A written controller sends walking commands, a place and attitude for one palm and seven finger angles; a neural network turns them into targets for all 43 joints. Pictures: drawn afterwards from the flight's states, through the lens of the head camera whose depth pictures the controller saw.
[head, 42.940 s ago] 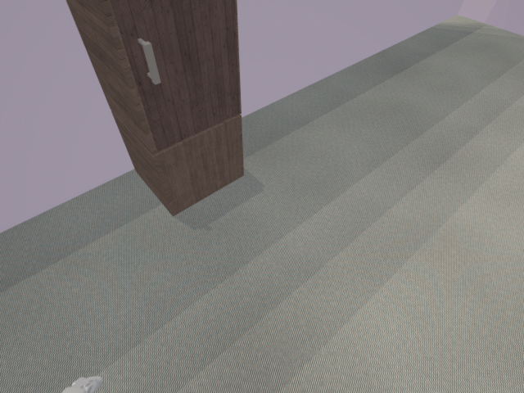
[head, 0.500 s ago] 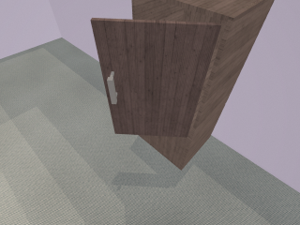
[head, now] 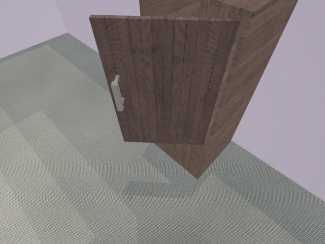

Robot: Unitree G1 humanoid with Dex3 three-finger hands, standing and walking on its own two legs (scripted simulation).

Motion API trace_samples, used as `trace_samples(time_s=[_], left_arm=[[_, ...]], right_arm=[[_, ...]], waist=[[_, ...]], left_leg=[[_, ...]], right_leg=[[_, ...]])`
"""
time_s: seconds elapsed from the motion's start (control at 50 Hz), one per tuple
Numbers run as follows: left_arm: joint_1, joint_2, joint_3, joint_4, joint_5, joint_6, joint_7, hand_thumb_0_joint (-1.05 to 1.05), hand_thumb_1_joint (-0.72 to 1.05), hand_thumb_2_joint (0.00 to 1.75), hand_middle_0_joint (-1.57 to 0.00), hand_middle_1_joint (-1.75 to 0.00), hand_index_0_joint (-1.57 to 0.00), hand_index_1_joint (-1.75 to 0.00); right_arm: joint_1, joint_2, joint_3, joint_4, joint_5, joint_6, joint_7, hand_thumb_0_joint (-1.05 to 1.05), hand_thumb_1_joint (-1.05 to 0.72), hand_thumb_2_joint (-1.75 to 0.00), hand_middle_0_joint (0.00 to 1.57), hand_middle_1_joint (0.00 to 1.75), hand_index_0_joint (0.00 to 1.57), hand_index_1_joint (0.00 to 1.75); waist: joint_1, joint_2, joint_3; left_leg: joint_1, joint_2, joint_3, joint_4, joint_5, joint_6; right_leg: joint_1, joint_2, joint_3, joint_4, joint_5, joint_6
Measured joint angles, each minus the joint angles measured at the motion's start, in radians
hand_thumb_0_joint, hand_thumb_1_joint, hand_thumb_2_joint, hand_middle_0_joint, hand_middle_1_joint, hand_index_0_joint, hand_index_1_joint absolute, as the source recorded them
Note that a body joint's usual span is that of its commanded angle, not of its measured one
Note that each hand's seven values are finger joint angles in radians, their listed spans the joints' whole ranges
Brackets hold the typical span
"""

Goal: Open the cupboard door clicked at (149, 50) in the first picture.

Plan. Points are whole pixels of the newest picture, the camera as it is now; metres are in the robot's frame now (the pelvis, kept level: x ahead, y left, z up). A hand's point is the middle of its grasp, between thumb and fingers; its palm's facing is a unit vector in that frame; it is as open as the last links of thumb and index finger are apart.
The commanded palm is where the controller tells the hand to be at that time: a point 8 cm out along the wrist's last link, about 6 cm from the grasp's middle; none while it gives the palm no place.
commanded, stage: come to a stop and stand still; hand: left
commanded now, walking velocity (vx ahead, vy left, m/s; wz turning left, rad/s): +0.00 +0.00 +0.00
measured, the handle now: (118, 93) +0.58 +0.19 +0.00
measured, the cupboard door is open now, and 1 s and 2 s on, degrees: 40 40 40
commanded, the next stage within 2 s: look again from close up in 0.62 s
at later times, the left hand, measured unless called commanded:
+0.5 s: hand out of the picture +0.07 +0.17 -0.17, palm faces -0.01 -0.97 -0.23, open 7.4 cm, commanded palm none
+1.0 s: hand out of the picture +0.06 +0.17 -0.17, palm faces +0.01 -0.97 -0.22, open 7.4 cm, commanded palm none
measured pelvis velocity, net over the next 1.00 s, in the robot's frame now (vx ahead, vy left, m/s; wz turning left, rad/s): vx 0.03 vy -0.03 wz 0.01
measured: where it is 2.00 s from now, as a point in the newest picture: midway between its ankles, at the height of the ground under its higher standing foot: outside the picture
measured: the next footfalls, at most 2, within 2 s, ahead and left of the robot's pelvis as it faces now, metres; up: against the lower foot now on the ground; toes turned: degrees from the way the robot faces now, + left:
none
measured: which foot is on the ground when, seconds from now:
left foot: down 0.00-1.00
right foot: down 0.00-1.00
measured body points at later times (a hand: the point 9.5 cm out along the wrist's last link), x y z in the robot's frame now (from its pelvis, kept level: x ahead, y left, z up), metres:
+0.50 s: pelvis +0.03 -0.02 +0.00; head +0.05 -0.03 +0.45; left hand +0.07 +0.22 -0.15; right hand +0.06 -0.25 -0.16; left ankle -0.02 +0.09 -0.74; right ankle +0.02 -0.12 -0.74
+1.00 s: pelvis +0.03 -0.03 +0.00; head +0.05 -0.02 +0.45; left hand +0.06 +0.22 -0.15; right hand +0.06 -0.26 -0.15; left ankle -0.02 +0.09 -0.74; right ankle +0.02 -0.12 -0.74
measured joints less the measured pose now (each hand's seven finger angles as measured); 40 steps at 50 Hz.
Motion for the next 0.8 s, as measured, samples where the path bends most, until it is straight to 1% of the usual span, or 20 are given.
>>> trace_samples(time_s=[0.12, 0.36, 0.8], left_arm=[[-0.036, -0.002, 0.003, 0.005, 0.0, -0.007, 0.004, 0.01, 0.91, 0.89, -0.2, -0.3, -0.2, -0.3], [-0.081, 0.02, 0.014, -0.01, -0.001, -0.012, 0.005, 0.01, 0.91, 0.89, -0.2, -0.3, -0.2, -0.3], [-0.066, 0.035, 0.019, 0.003, -0.002, -0.008, 0.002, 0.0, 0.9, 0.89, -0.2, -0.3, -0.2, -0.3]], right_arm=[[-0.014, 0.01, -0.001, 0.022, 0.0, -0.003, -0.005, 0.0, -0.91, -0.9, 0.2, 0.3, 0.2, 0.3], [-0.047, 0.018, -0.002, 0.029, -0.003, -0.005, -0.009, 0.0, -0.91, -0.9, 0.2, 0.3, 0.2, 0.3], [-0.062, -0.003, -0.006, 0.042, -0.003, 0.0, -0.013, 0.0, -0.91, -0.9, 0.2, 0.3, 0.2, 0.3]], waist=[[-0.003, -0.005, -0.002], [-0.006, -0.007, -0.014], [0.002, -0.015, -0.012]], left_leg=[[0.018, 0.01, -0.004, -0.003, -0.012, -0.012], [0.045, 0.026, -0.011, -0.015, -0.025, -0.031], [0.068, 0.041, -0.021, -0.045, -0.021, -0.046]], right_leg=[[0.017, 0.01, -0.005, 0.001, -0.016, -0.009], [0.041, 0.026, -0.013, -0.005, -0.036, -0.024], [0.07, 0.043, -0.025, -0.042, -0.033, -0.037]])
